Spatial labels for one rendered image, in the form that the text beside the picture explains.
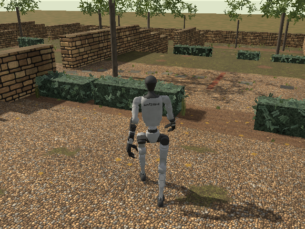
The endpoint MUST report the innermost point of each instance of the right robot upper arm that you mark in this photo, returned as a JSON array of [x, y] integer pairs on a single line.
[[166, 100]]

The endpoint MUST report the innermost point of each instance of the left robot foot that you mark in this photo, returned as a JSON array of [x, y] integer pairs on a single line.
[[143, 177]]

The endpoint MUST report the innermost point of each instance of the left robot hand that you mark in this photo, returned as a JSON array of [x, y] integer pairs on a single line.
[[128, 148]]

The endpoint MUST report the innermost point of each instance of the left robot forearm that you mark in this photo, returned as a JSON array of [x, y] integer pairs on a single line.
[[131, 132]]

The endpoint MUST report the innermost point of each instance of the left robot upper arm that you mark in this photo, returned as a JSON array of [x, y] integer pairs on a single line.
[[135, 109]]

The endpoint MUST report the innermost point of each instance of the right robot hand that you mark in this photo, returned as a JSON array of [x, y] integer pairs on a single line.
[[171, 129]]

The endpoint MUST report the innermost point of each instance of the right robot thigh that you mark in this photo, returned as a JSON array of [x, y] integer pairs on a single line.
[[164, 146]]

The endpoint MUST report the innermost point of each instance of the right robot forearm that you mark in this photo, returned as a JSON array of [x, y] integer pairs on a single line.
[[172, 122]]

